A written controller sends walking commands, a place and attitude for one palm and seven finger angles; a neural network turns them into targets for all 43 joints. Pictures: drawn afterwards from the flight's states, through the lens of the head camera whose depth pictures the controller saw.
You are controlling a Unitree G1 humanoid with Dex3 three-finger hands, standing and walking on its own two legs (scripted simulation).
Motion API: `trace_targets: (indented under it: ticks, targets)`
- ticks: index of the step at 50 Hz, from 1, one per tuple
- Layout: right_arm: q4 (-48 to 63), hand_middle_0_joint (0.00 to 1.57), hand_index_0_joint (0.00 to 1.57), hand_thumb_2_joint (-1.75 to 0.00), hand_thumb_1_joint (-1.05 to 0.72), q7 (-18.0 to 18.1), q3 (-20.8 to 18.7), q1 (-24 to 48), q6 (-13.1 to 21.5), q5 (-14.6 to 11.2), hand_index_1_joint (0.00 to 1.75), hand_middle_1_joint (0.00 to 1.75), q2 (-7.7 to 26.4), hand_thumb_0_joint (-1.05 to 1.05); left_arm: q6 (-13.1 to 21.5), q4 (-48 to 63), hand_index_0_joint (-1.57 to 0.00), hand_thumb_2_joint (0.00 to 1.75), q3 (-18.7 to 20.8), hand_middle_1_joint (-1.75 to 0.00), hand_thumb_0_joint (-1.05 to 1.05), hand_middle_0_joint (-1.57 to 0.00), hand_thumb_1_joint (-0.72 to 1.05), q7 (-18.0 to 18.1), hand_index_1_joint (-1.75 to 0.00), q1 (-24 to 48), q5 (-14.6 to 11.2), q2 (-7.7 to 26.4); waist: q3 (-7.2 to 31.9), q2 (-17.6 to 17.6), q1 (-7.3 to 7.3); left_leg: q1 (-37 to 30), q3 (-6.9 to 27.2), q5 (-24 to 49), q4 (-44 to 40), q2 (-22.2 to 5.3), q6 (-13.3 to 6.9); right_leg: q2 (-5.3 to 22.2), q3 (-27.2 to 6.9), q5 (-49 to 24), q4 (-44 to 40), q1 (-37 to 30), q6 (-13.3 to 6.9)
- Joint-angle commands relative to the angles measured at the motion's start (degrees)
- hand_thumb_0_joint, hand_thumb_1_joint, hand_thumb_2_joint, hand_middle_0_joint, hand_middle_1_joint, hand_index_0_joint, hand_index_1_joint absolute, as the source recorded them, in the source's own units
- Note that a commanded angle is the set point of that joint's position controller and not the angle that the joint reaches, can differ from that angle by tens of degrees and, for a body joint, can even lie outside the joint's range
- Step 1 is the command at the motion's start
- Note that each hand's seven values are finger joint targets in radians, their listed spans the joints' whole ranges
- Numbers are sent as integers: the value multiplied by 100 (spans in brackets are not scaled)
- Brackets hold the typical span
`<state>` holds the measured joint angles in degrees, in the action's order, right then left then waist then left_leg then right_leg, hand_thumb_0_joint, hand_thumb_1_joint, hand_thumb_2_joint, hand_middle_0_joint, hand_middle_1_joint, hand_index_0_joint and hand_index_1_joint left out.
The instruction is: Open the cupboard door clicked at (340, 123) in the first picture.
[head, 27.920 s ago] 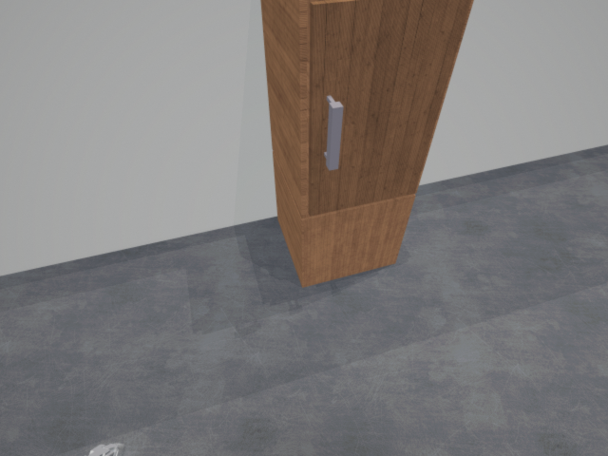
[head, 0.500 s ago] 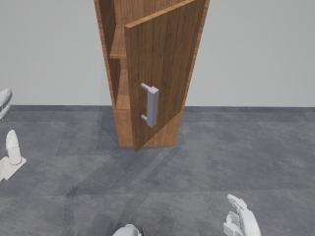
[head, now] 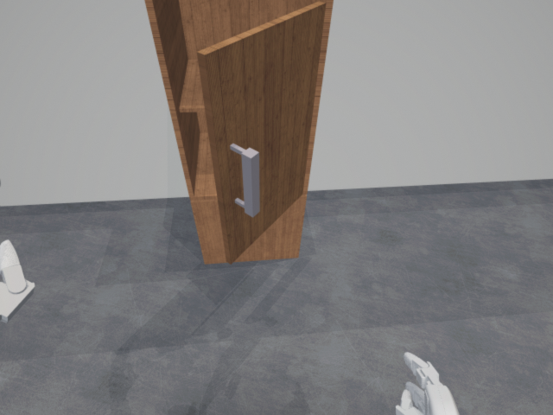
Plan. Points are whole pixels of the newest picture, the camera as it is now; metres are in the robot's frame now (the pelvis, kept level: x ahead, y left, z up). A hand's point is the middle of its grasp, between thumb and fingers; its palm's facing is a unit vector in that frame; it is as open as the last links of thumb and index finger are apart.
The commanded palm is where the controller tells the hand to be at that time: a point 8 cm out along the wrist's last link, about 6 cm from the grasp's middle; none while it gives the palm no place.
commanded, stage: stop stepping back and stand still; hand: left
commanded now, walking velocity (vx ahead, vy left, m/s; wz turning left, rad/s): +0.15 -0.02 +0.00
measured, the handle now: (244, 180) +0.60 +0.09 -0.03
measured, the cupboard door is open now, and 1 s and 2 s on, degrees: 47 47 47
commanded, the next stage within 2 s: let the arm hang, fingers relaxed in 0.46 s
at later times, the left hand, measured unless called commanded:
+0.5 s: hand (49, 281) +0.22 +0.25 +0.17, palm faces +0.36 -0.79 -0.50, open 7.4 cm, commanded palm +0.15 +0.30 +0.19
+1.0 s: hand out of the picture -0.09 +0.18 -0.17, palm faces +0.09 -0.98 -0.16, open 7.1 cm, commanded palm none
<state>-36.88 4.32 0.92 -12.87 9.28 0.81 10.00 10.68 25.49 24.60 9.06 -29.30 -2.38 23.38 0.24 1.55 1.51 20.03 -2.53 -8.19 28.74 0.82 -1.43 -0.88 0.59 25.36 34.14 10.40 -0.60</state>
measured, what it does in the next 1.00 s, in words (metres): stands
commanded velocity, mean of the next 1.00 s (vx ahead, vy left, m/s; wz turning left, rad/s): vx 0.02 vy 0.01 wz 0.00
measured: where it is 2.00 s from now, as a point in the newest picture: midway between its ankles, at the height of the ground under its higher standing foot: outside the picture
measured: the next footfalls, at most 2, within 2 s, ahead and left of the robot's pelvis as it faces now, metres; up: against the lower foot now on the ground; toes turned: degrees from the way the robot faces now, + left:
none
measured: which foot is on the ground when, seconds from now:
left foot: down 0.00-1.00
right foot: down 0.00-1.00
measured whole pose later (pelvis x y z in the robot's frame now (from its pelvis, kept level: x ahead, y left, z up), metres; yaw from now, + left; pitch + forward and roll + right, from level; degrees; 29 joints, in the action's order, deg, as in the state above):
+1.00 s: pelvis -0.02 +0.01 +0.01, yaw +4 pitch -1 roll -1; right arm -62.4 1.6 0.9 -16.2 -2.4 1.3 9.8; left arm -2.1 -64.0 0.1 0.7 -20.8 0.5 9.7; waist -4.6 0.8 -0.5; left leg 17.1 -0.7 -8.7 27.0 -0.7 -1.0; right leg -0.9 4.9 16.3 24.5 7.0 -1.3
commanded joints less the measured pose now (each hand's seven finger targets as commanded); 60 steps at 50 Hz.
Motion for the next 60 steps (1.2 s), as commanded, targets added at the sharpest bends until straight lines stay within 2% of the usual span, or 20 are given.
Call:
trace_targets:
  ticks: [1,2,3,4,6,8,11,13,14,16,22,27,28,29,31,34,40,43,50,60]
  targets:
    - [929,20,20,-90,-90,8,-297,551,174,7,30,30,818,0,329,1422,-20,90,673,-30,0,-20,90,95,-30,-453,-10,994,398,-913,-122,498,745,-2411,-1112,-573,28,30,36,50,-1163,-648,-216]
    - [959,20,20,-90,-90,-3,-345,544,88,-2,30,30,793,0,275,1295,-20,90,709,-30,0,-20,90,89,-30,-533,-22,1014,279,-225,-104,408,435,-2027,-211,-287,126,395,-693,804,-1665,-124,-430]
    - [925,20,20,-90,-90,-6,-383,510,-15,3,30,30,770,0,251,1264,-20,90,760,-30,0,-20,90,93,-30,-533,-41,1093,91,672,-102,428,269,-1382,1118,-154,184,1158,-1951,1522,-2341,509,-797]
    - [855,20,20,-90,-90,-10,-385,503,-77,-12,30,30,812,0,216,1279,-20,90,844,-30,0,-20,90,139,-30,-393,-80,1156,-61,983,-139,864,231,-1183,2131,-83,211,1709,-2613,1193,-2602,589,-1117]
    - [756,20,20,-90,-90,-12,-296,380,-27,-28,30,30,795,0,337,1000,-20,90,598,-30,0,-20,90,146,-30,106,-38,992,-147,434,-23,1322,378,-1267,2306,-309,177,1689,-1881,-1185,-1945,-104,-1058]
    - [748,20,20,-90,-90,36,-228,473,18,-47,30,30,694,0,425,730,-20,90,547,-30,0,-20,90,165,-30,422,56,1003,-34,218,-91,669,55,-1076,1189,-311,93,1395,-1201,-2596,-1445,-279,-805]
    - [758,20,20,-90,-90,82,-294,521,70,-53,30,30,799,0,385,695,-20,90,322,-30,0,-20,90,148,-30,615,32,866,127,231,-116,-749,-92,-37,-62,-174,-34,1007,-718,-2977,-1074,28,-315]
    - [849,20,20,-90,-90,47,-388,537,33,-91,30,30,950,0,413,966,-20,90,368,-30,0,-20,90,111,-30,608,21,937,365,-55,-163,-1426,281,1296,-122,-573,-215,631,-469,-3371,-669,169,161]
    - [890,20,20,-90,-90,39,-409,527,13,-139,30,30,965,0,413,1026,-20,90,391,-30,0,-20,90,85,-30,557,21,996,477,71,-178,-1557,373,1731,11,-691,-232,534,-384,-3396,-634,179,264]
    - [951,20,20,-90,-90,4,-328,470,-42,-124,30,30,838,0,408,1311,-20,90,543,-30,0,-20,90,63,-30,183,71,1092,760,-421,-104,-1654,267,2866,159,-606,-245,410,-144,-4306,-317,-36,204]
    - [1093,20,20,-90,-90,-58,-344,492,-77,-144,30,30,833,0,468,1545,-20,90,798,-30,0,-20,90,79,-30,-507,-24,1114,787,-718,-143,-1145,291,2296,45,-632,-22,389,-282,-3405,-816,-332,37]
    - [1091,20,20,-90,-90,-14,-347,494,-157,-130,30,30,823,0,417,1153,-20,90,809,-30,0,-20,90,68,-30,-657,-108,1049,682,-451,-110,-1056,306,1469,-172,-630,44,330,-327,-2822,-1154,-154,51]
    - [-127,20,20,-90,-90,-498,-548,894,66,-167,30,30,1827,0,-483,-3060,-20,90,-1858,-30,0,-20,90,-744,-30,226,434,66,252,-575,47,-435,465,1677,499,-740,-37,758,37,-3206,-293,420,-81]
    - [-306,20,20,-90,-90,-478,-616,468,-176,-86,30,30,1530,0,-889,-3315,-20,90,-1837,-30,0,-20,90,-868,-30,262,422,-197,611,-448,-80,-696,400,1744,359,-771,-18,700,-285,-2760,-470,479,-124]
    - [-325,20,20,-90,-90,-429,-428,352,-437,-13,30,30,1420,0,-987,-3863,-20,90,-1910,-30,0,-20,90,-925,-30,642,423,-214,465,98,-157,-195,784,857,76,-905,-242,556,-82,-1780,-484,367,-118]
    - [-529,20,20,-90,-90,-408,-344,512,-626,59,30,30,1387,0,-954,-4979,-20,90,-1978,-30,0,-20,90,-922,-30,1256,434,-43,342,1201,-142,-348,775,662,169,-669,-179,729,-348,-1811,-819,360,-257]
    - [-1405,20,20,-90,-90,-360,-149,442,-942,106,30,30,1003,0,-1113,-7177,-20,90,-2246,-30,0,-20,90,-787,-30,1449,325,-275,-51,-566,-156,-605,785,268,-569,-621,-91,624,-364,-1097,-1180,127,-181]
    - [-1806,20,20,-90,-90,-292,-125,225,-965,80,30,30,800,0,-1095,-7943,-20,90,-2251,-30,0,-20,90,-780,-30,1211,294,-460,-117,-1010,-159,-629,773,-172,-747,-590,-64,621,-378,-993,-1419,9,-240]
    - [-2384,20,20,-90,-90,-209,-176,-430,-1031,34,30,30,580,0,-1075,-8864,-20,90,-2339,-30,0,-20,90,-764,-30,768,273,-803,-309,-424,-82,-761,832,-640,-854,-621,-85,600,-227,-711,-1681,169,-278]
    - [-2681,20,20,-90,-90,-194,-205,-861,-1039,50,30,30,326,0,-1086,-9190,-20,90,-2355,-30,0,-20,90,-695,-30,342,286,-1079,-606,-165,-109,-563,899,-1050,-1088,-635,-131,542,-145,-403,-1525,388,-253]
